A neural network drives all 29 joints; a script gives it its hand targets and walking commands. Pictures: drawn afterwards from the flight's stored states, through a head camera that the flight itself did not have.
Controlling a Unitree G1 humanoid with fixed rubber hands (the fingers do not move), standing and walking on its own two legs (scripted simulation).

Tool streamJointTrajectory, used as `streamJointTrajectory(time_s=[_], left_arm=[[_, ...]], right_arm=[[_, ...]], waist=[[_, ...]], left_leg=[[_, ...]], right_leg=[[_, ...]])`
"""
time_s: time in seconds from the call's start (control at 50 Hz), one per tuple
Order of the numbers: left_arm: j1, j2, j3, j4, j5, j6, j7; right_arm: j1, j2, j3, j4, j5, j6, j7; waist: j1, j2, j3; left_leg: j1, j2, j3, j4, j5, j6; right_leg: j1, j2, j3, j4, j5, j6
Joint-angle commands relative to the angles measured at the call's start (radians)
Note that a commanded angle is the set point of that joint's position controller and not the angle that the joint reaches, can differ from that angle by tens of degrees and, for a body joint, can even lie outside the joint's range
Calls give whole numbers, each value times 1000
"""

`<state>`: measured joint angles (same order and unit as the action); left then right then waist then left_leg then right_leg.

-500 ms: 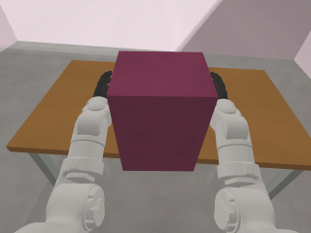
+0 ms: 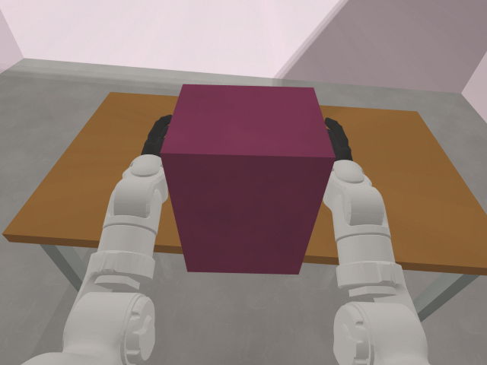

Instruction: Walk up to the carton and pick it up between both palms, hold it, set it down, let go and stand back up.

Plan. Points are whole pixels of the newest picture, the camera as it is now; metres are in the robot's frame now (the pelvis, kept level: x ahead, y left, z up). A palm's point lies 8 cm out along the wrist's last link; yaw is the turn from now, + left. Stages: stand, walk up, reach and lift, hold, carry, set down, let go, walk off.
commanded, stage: reach and lift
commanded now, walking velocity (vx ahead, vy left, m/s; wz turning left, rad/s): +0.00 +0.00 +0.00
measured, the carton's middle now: (245, 187) +0.38 +0.01 +0.11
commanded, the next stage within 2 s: hold in 0.32 s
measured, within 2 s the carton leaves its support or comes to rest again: neither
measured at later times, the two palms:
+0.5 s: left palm (152, 184) +0.34 +0.15 +0.16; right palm (351, 191) +0.33 -0.15 +0.16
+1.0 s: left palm (155, 163) +0.38 +0.15 +0.16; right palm (343, 167) +0.38 -0.14 +0.17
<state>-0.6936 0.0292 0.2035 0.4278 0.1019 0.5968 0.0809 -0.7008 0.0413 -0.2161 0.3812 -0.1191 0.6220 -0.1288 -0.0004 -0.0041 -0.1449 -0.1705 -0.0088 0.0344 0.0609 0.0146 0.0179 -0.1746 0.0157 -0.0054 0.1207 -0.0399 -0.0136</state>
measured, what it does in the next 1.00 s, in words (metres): stands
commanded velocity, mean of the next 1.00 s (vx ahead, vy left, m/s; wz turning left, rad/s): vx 0.00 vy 0.00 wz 0.00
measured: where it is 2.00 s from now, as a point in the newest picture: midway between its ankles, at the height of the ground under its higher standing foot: outside the picture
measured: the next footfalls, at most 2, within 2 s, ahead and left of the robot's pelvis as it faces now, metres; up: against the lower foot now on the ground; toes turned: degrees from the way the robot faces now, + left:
none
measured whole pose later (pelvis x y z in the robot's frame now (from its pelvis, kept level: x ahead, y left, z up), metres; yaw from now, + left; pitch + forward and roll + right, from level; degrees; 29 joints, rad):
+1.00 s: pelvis -0.01 +0.00 +0.00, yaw -1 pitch +6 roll +0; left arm -0.66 -0.01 0.22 0.33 0.12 0.63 0.08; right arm -0.68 0.04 -0.22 0.31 -0.14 0.64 -0.10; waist 0.01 0.00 -0.15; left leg -0.20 -0.01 0.04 0.10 0.00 0.02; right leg -0.20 0.02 0.01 0.15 -0.05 -0.01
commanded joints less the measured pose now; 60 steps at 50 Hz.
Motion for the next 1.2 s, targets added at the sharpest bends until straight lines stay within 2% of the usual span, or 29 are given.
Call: streamJointTrajectory(time_s=[0.0, 0.1, 0.12, 0.14, 0.18, 0.3, 0.32, 0.36, 0.4, 0.46, 0.52, 0.58, 0.6, 0.7, 0.74, 0.8, 0.86, 0.94, 0.96, 0.98, 1.0, 1.1, 1.18], left_arm=[[-675, -596, -438, -390, -166, -45, -87], [-604, -613, -511, -528, -208, 10, -62], [-586, -613, -513, -530, -208, 24, -61], [-572, -611, -515, -538, -205, 37, -60], [-533, -606, -515, -552, -202, 58, -60], [-497, -591, -450, -523, -139, 86, -83], [-517, -593, -446, -514, -131, 84, -87], [-541, -593, -434, -519, -123, 74, -92], [-591, -592, -439, -525, -117, 61, -97], [-638, -593, -427, -497, -109, 39, -101], [-684, -571, -402, -463, -96, 18, -103], [-680, -554, -345, -352, -67, 15, -112], [-692, -550, -325, -318, -54, 14, -120], [-697, -511, -207, -142, 4, -5, -148], [-712, -511, -184, -115, 9, -21, -155], [-759, -515, -213, -172, -16, -49, -154], [-768, -539, -279, -263, -64, -60, -134], [-678, -565, -384, -369, -127, -42, -100], [-648, -568, -408, -396, -140, -33, -93], [-613, -559, -420, -416, -145, -18, -88], [-585, -561, -442, -448, -154, -4, -84], [-434, -566, -484, -543, -177, 67, -86], [-402, -601, -532, -675, -200, 95, -97]], right_arm=[[-643, 560, 477, -318, 188, -35, 110], [-558, 521, 519, -429, 207, 11, 117], [-543, 519, 515, -436, 208, 22, 121], [-519, 507, 519, -426, 200, 36, 127], [-475, 488, 506, -434, 188, 54, 140], [-482, 463, 460, -450, 140, 71, 182], [-485, 459, 446, -441, 128, 69, 184], [-532, 478, 456, -462, 132, 55, 191], [-573, 480, 456, -462, 133, 39, 192], [-641, 494, 460, -453, 124, 16, 184], [-664, 506, 434, -378, 112, 2, 179], [-675, 495, 393, -292, 78, -2, 181], [-674, 489, 360, -248, 67, -3, 185], [-688, 467, 249, -85, 13, -19, 202], [-708, 466, 230, -58, 1, -34, 205], [-723, 504, 257, -86, 33, -54, 199], [-748, 548, 342, -177, 97, -67, 185], [-685, 538, 452, -321, 156, -53, 149], [-647, 540, 474, -350, 165, -42, 140], [-614, 538, 492, -368, 173, -28, 133], [-572, 531, 505, -387, 179, -14, 128], [-367, 507, 503, -424, 159, 65, 131], [-359, 510, 548, -571, 184, 87, 148]], waist=[[-2, 45, -579], [-8, 60, -536], [-13, 53, -529], [-3, 57, -503], [-12, 52, -459], [-11, 19, -410], [-17, 20, -386], [-8, 2, -392], [-9, 29, -403], [-3, 1, -432], [3, 20, -461], [6, -8, -421], [4, 5, -410], [3, 11, -310], [1, -1, -316], [-4, -3, -405], [13, -6, -532], [22, -30, -612], [14, -27, -616], [21, -15, -605], [10, -5, -608], [-20, 29, -421], [-20, 54, -425]], left_leg=[[392, -1, -63, 100, 427, -3], [440, 13, -72, 133, 504, -39], [440, 15, -78, 136, 507, -43], [443, 16, -72, 139, 510, -49], [436, 17, -75, 136, 494, -59], [380, 11, -59, 109, 294, -53], [356, 11, -57, 103, 261, -53], [337, 10, -52, 95, 190, -45], [299, 6, -46, 86, 106, -41], [247, 14, -46, 82, -3, -21], [208, 10, -31, 86, -117, -11], [172, 4, -16, 94, -196, -7], [156, 1, -13, 94, -233, -7], [104, -14, -10, 107, -270, 0], [107, -12, -16, 107, -230, 1], [141, -13, -24, 111, -118, 8], [190, -11, -29, 107, 42, 9], [276, -9, -48, 103, 274, 2], [298, -11, -53, 101, 327, -4], [311, -10, -55, 94, 351, -5], [334, -14, -53, 92, 380, -9], [378, -8, -66, 70, 447, -29], [413, -7, -67, 84, 524, -52]], right_leg=[[213, -6, 45, 56, 494, 30], [173, 4, 44, 33, 467, 15], [165, 7, 35, 26, 454, 10], [151, 10, 34, 23, 434, 12], [135, 9, 30, 9, 388, 6], [104, 11, 23, -13, 235, 6], [97, 11, 21, -14, 213, 4], [87, 9, 20, -14, 161, 7], [75, 6, 16, -6, 101, 6], [54, 3, 16, 3, 16, 13], [23, -3, 14, 13, -99, 9], [-19, -9, 19, 4, -207, 12], [-43, -4, 13, 6, -246, 8], [-91, 0, 19, 10, -294, 4], [-65, 4, 16, 14, -240, 4], [-8, 0, 26, 42, -84, 11], [104, -7, 34, 66, 132, 27], [209, -4, 40, 89, 404, 48], [236, -4, 36, 95, 471, 54], [256, -8, 40, 93, 512, 57], [272, -8, 40, 90, 552, 58], [250, -9, 37, 55, 587, 53], [258, 2, 33, 29, 581, 42]])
